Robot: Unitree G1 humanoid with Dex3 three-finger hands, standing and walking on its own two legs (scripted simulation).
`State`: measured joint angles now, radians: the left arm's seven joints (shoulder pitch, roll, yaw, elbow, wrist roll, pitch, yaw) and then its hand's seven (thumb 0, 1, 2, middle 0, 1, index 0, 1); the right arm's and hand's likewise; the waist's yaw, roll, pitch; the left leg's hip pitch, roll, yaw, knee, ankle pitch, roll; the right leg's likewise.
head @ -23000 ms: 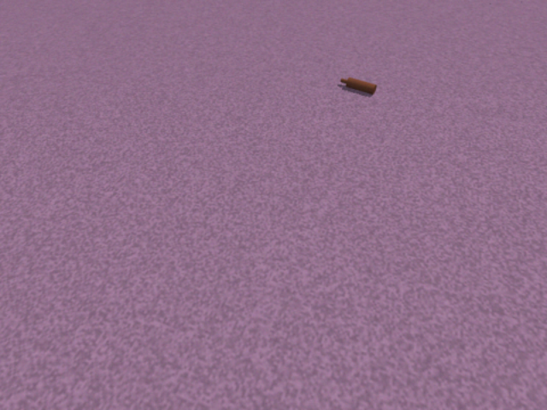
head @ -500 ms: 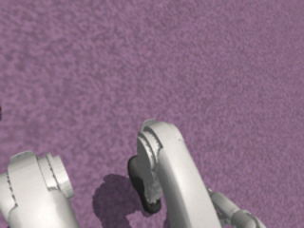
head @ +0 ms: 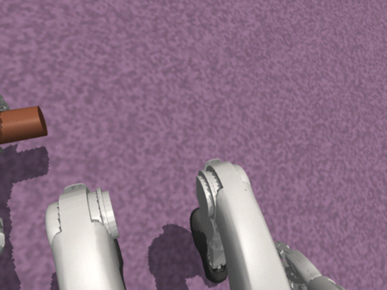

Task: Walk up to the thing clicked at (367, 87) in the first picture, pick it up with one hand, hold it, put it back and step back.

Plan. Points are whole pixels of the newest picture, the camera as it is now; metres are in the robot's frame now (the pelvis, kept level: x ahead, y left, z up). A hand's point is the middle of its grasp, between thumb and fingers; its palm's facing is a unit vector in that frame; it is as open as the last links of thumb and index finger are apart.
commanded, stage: settle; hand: left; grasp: from above
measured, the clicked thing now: out of the picture +0.43 +0.39 -0.19
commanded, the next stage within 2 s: lift in 0.20 s
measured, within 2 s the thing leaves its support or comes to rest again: neither
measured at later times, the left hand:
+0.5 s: hand out of the picture +0.42 +0.35 -0.11, palm faces -0.45 -0.12 -0.89, open 9.2 cm
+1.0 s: hand out of the picture +0.36 +0.35 +0.03, palm faces -0.43 -0.13 -0.89, open 9.2 cm
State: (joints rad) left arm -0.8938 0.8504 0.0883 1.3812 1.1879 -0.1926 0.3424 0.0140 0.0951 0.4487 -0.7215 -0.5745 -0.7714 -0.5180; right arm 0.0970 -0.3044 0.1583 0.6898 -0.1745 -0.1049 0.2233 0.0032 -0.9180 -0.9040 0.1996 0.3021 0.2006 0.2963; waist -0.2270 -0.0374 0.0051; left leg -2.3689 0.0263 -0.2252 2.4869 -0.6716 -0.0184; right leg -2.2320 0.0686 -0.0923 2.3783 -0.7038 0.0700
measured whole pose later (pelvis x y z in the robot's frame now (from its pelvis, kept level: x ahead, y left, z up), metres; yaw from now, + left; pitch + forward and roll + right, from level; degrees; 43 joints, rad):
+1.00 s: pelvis -0.01 +0.00 +0.13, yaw +6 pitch +32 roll -7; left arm -0.56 0.67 0.01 0.79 1.02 -0.12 0.03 0.01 0.10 0.48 -0.69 -0.63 -0.73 -0.58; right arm 0.15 -0.27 0.00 0.64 -0.02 0.04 0.06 0.01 -0.91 -0.90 0.20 0.30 0.20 0.30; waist -0.10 0.03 -0.16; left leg -2.00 0.04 -0.11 2.05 -0.61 0.00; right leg -1.90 0.02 -0.03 1.99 -0.66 0.06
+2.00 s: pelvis +0.05 +0.01 +0.41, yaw +10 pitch +11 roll -1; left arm -0.33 0.39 -0.18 0.82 0.99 0.02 0.11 0.00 0.06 0.55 -0.67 -0.68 -0.71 -0.64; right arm 0.27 -0.24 -0.03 0.74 0.03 -0.02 -0.04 0.01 -0.91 -0.90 0.20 0.30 0.20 0.30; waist -0.06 0.03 -0.09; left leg -0.72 0.05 0.01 0.91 -0.38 -0.01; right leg -0.68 0.00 0.03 0.88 -0.39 0.04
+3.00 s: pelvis +0.07 +0.00 +0.45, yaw +9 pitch +3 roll +0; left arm -0.25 0.39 -0.21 0.64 0.99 0.01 -0.02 0.00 0.05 0.59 -0.65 -0.73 -0.69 -0.69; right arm 0.21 -0.25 -0.03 0.69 0.06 0.06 -0.05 0.01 -0.91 -0.90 0.20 0.30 0.20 0.30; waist 0.00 0.04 -0.04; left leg -0.36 0.04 0.04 0.58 -0.26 -0.02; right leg -0.35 -0.02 0.05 0.59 -0.29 0.03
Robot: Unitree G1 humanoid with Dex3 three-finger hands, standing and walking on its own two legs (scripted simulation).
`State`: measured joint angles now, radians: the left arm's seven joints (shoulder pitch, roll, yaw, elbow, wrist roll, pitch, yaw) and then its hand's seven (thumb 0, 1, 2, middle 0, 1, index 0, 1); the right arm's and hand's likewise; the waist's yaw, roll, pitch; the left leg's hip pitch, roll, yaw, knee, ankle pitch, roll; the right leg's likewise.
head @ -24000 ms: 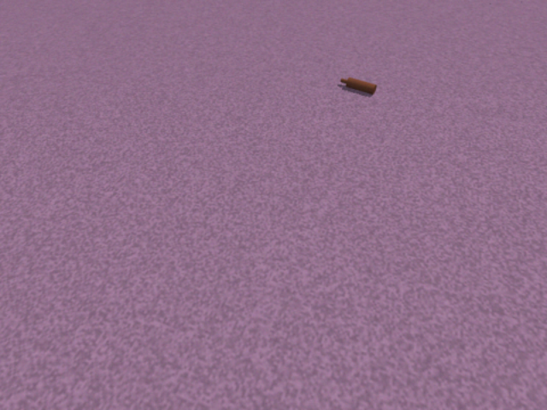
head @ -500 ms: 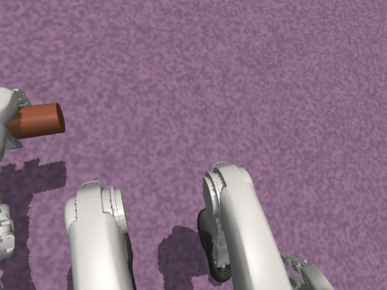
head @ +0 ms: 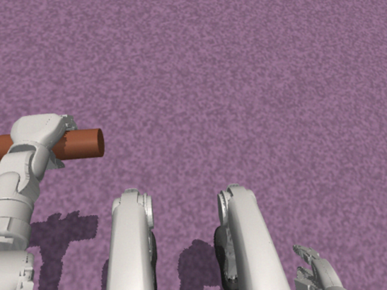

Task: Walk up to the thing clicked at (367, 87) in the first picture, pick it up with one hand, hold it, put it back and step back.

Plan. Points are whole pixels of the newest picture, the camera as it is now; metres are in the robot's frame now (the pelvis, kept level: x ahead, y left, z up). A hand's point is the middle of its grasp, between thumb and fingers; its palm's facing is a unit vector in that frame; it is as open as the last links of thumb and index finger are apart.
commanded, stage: lift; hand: left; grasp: from above
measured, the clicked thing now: (41, 147) +0.42 +0.34 -0.11
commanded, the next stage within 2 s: hold in 1.02 s
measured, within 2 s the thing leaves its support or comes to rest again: neither
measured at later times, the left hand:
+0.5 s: hand out of the picture +0.35 +0.27 +0.12, palm faces -0.44 -0.11 -0.89, open 9.2 cm
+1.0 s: hand out of the picture +0.37 +0.25 +0.21, palm faces -0.45 -0.11 -0.89, open 9.3 cm
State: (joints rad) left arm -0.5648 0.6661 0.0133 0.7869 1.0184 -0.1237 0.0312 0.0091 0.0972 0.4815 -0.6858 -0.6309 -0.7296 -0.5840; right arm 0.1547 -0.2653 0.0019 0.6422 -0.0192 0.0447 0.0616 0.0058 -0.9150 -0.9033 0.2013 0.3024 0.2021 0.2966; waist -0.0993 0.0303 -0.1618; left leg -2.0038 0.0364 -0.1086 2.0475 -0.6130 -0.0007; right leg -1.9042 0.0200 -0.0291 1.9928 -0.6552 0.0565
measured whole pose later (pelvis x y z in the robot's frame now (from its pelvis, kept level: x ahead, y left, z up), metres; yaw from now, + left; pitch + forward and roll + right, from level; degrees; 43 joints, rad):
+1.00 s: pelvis +0.07 +0.00 +0.28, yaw +4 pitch +11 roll -1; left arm -0.33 0.39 -0.18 0.82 0.99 0.02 0.11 0.00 0.06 0.55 -0.67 -0.68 -0.71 -0.64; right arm 0.27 -0.24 -0.03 0.74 0.03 -0.02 -0.04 0.01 -0.91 -0.90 0.20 0.30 0.20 0.30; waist -0.06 0.03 -0.09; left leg -0.72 0.05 0.01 0.91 -0.38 -0.01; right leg -0.68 0.00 0.03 0.88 -0.39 0.04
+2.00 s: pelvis +0.08 -0.01 +0.32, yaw +3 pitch +3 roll +0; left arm -0.25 0.39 -0.21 0.64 0.99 0.01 -0.02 0.00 0.05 0.59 -0.65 -0.73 -0.69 -0.69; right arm 0.21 -0.25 -0.03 0.69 0.06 0.06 -0.05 0.01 -0.91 -0.90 0.20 0.30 0.20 0.30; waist 0.00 0.04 -0.04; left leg -0.36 0.04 0.04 0.58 -0.26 -0.02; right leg -0.35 -0.02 0.05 0.59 -0.29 0.03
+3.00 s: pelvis +0.08 -0.01 +0.33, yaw +3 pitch +1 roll +0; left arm -0.23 0.40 -0.21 0.60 0.99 0.00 -0.06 0.00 0.04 0.61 -0.65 -0.75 -0.68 -0.71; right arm 0.18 -0.25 -0.02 0.68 0.07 0.07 -0.07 0.01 -0.92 -0.90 0.20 0.30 0.20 0.30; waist 0.01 0.05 -0.01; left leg -0.28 0.03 0.04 0.48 -0.22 -0.02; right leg -0.27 -0.02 0.05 0.51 -0.25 0.02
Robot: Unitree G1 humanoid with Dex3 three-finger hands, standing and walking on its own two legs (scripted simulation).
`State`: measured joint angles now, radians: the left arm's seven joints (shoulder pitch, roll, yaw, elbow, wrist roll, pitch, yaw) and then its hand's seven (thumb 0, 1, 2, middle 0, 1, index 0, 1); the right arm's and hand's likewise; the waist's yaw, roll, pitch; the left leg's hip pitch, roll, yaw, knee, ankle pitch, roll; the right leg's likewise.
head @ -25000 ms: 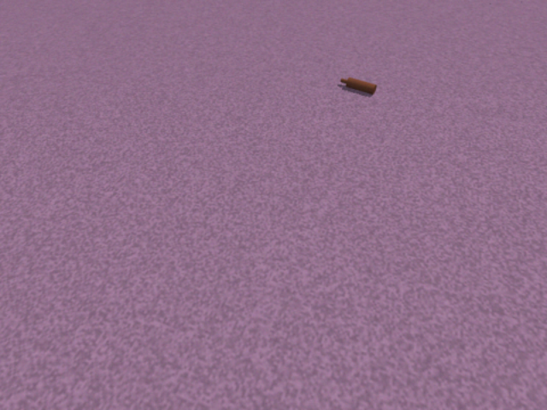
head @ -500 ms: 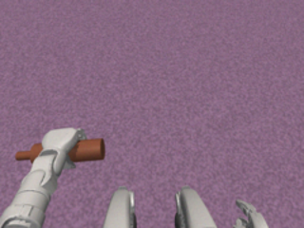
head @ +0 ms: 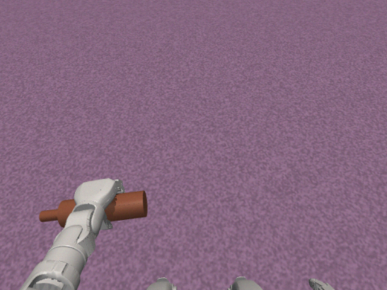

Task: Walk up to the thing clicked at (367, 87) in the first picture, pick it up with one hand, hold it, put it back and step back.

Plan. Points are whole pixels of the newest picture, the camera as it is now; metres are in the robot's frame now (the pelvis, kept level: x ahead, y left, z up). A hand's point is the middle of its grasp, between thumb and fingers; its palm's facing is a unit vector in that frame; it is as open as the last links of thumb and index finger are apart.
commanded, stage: lift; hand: left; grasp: from above
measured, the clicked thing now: (94, 209) +0.33 +0.26 -0.09
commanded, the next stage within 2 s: hold in 0.02 s
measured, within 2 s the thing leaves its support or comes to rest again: neither
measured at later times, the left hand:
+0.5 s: hand (102, 197) +0.33 +0.22 -0.02, palm faces -0.45 -0.06 -0.89, open 9.3 cm
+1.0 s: hand (100, 199) +0.32 +0.21 +0.00, palm faces -0.44 -0.06 -0.90, open 9.3 cm
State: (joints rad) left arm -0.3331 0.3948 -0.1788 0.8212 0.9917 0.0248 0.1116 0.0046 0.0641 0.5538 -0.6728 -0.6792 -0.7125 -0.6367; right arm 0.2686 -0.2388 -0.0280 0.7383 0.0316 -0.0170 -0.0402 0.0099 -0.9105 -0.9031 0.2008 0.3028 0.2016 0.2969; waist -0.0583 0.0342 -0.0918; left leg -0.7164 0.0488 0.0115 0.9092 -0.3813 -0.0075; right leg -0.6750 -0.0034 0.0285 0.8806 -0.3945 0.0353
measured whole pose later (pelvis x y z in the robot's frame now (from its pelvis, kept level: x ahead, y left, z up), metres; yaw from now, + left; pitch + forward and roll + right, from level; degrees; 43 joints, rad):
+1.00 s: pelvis +0.02 -0.01 +0.04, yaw +0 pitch +3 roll +0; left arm -0.25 0.39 -0.21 0.64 0.99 0.01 -0.02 0.00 0.05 0.59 -0.65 -0.73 -0.69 -0.69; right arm 0.21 -0.25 -0.03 0.69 0.06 0.06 -0.05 0.01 -0.91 -0.90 0.20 0.30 0.20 0.30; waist 0.00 0.04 -0.04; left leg -0.36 0.04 0.04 0.58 -0.26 -0.02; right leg -0.35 -0.02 0.05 0.59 -0.29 0.03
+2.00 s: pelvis +0.02 -0.01 +0.05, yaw -1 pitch +1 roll +0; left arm -0.23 0.40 -0.21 0.60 0.99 0.00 -0.06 0.00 0.04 0.61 -0.65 -0.75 -0.68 -0.71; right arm 0.18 -0.25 -0.02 0.68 0.07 0.07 -0.07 0.01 -0.92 -0.90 0.20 0.30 0.20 0.30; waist 0.01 0.05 -0.01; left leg -0.28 0.03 0.04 0.48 -0.22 -0.02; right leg -0.27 -0.02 0.05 0.51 -0.25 0.02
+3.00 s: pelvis -0.04 +0.00 -0.17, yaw -1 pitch +31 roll -3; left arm -0.67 0.47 -0.03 1.18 1.17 -0.08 0.34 0.00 0.02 0.68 -0.61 -0.83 -0.64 -0.79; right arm 0.24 -0.24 -0.07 0.75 -0.05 0.00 -0.01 0.01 -0.91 -0.90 0.20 0.30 0.20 0.30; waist -0.13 0.05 -0.20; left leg -1.62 0.04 -0.03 1.65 -0.58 0.00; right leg -1.56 0.01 0.02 1.62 -0.61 0.05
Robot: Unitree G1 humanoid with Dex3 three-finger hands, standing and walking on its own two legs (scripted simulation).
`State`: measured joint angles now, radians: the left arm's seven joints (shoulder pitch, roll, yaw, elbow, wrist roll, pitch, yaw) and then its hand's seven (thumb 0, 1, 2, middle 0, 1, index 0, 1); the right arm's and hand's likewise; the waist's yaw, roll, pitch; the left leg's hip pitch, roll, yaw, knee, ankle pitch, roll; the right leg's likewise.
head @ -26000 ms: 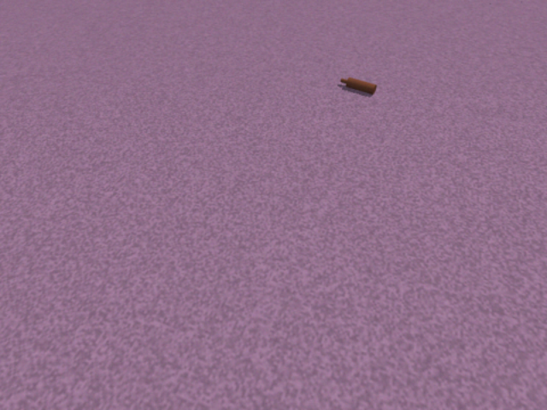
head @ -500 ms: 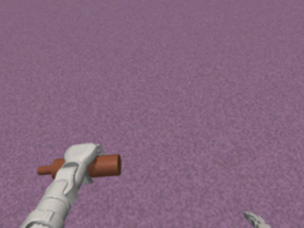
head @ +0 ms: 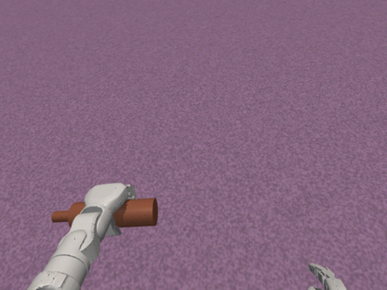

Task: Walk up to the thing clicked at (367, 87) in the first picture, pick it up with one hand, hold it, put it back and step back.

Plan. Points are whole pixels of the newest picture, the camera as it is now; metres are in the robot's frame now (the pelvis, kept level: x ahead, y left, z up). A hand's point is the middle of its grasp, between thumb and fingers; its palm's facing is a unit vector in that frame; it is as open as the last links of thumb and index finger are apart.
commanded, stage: hold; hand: left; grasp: from above
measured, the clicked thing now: (104, 214) +0.31 +0.25 -0.05
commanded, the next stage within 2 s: crouch in 1.02 s
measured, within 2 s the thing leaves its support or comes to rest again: neither
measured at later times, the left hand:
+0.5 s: hand (110, 217) +0.29 +0.22 -0.02, palm faces -0.44 -0.06 -0.90, open 9.3 cm
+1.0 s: hand (112, 216) +0.29 +0.22 -0.02, palm faces -0.45 -0.06 -0.89, open 9.3 cm
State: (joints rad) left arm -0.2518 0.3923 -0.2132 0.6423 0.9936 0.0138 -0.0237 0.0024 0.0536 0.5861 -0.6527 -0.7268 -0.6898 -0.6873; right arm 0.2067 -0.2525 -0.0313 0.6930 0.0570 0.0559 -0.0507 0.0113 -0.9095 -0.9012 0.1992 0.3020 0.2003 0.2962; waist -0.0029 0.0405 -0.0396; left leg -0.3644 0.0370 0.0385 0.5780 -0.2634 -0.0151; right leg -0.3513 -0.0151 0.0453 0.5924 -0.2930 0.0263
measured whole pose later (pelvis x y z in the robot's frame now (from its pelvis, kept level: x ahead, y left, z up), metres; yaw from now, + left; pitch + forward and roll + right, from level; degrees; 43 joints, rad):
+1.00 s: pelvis +0.00 +0.00 +0.01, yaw +0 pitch +1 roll +0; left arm -0.23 0.40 -0.21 0.60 0.99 0.00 -0.06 0.00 0.04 0.61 -0.65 -0.75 -0.68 -0.71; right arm 0.18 -0.25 -0.02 0.68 0.07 0.07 -0.07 0.01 -0.92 -0.90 0.20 0.30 0.20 0.30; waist 0.01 0.05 -0.01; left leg -0.28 0.03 0.04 0.48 -0.22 -0.02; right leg -0.27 -0.02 0.05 0.51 -0.25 0.02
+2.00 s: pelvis -0.06 +0.01 -0.21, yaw +0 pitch +31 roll -3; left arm -0.67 0.47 -0.03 1.18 1.17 -0.08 0.34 0.00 0.02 0.68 -0.61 -0.83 -0.64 -0.79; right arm 0.24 -0.24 -0.07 0.75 -0.05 0.00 -0.01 0.01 -0.91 -0.90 0.20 0.30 0.20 0.30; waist -0.13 0.05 -0.20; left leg -1.62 0.04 -0.03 1.65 -0.58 0.00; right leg -1.56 0.01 0.02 1.62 -0.61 0.05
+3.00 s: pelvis -0.08 +0.01 -0.41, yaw -5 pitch +35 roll -7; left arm -0.93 0.72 0.10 1.43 1.27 -0.21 0.37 0.00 0.04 0.63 -0.63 -0.78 -0.66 -0.74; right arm 0.15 -0.25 0.03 0.77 -0.14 -0.04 0.12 0.00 -0.91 -0.90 0.20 0.30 0.20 0.30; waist -0.21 -0.01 -0.08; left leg -2.28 0.03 -0.14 2.32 -0.66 -0.02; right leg -2.18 0.05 -0.03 2.27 -0.70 0.05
